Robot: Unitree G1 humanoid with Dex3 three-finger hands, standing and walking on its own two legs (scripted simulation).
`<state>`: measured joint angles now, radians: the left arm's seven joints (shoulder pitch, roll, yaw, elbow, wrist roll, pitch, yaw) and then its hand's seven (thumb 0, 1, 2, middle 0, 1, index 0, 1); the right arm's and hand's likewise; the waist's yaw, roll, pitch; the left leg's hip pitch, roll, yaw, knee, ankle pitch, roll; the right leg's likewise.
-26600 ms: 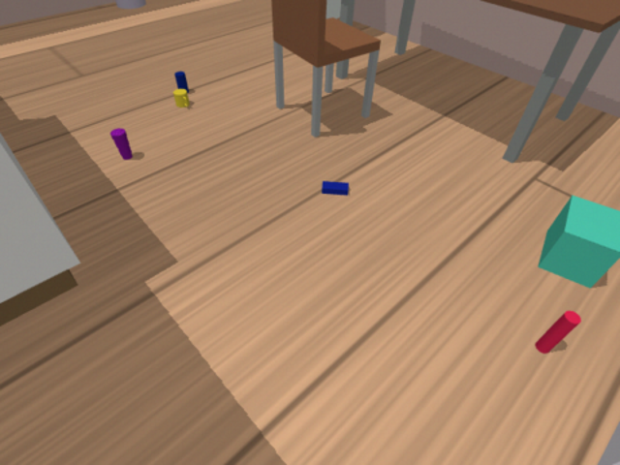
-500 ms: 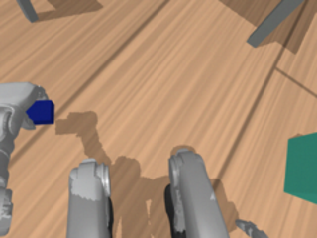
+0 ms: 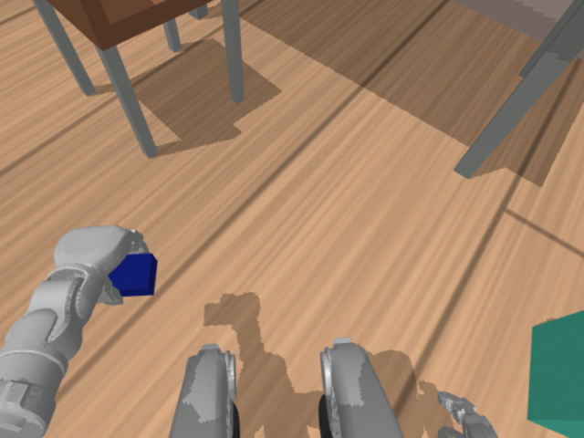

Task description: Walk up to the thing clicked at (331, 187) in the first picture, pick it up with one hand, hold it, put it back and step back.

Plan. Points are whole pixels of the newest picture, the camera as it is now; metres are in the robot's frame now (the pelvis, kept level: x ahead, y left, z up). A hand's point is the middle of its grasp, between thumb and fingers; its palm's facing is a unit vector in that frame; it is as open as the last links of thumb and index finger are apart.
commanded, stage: lift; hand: left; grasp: from above
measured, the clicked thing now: (109, 276) +0.39 +0.26 -0.11
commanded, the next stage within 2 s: hold in 0.72 s
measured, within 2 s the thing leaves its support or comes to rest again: neither
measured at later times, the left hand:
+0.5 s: hand (84, 246) +0.36 +0.22 +0.06, palm faces -0.45 -0.06 -0.89, open 8.4 cm
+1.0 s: hand (62, 200) +0.39 +0.23 +0.12, palm faces -0.47 -0.05 -0.88, open 8.4 cm
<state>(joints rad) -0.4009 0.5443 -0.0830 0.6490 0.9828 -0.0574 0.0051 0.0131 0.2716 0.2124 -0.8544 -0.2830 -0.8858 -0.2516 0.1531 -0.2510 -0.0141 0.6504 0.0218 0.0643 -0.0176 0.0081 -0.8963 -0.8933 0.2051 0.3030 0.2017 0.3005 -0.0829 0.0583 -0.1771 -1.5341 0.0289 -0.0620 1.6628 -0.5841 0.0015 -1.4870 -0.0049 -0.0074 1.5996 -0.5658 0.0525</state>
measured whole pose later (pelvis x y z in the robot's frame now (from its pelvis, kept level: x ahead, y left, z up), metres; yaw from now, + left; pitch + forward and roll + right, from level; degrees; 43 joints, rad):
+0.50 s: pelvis +0.04 +0.00 +0.14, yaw +1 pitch +14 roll -2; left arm -0.33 0.41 -0.18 0.81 1.01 -0.02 0.13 0.01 0.27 0.23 -0.85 -0.29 -0.88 -0.26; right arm 0.24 -0.25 -0.04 0.74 0.04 -0.01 -0.06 0.01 -0.90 -0.89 0.20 0.30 0.20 0.30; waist -0.06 0.04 -0.12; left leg -0.87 0.04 -0.01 1.08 -0.44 -0.01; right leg -0.85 0.00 0.01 1.03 -0.42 0.04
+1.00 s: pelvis +0.08 +0.00 +0.19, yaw +0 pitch +8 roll -1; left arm -0.32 0.39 -0.21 0.81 1.02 -0.01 0.08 0.01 0.26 0.23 -0.86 -0.28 -0.89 -0.25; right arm 0.24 -0.24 -0.05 0.74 0.04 0.02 -0.05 0.01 -0.90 -0.89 0.20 0.30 0.20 0.30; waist -0.04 0.03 -0.08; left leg -0.53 0.03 0.02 0.75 -0.36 0.00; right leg -0.52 -0.02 0.04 0.71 -0.33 0.04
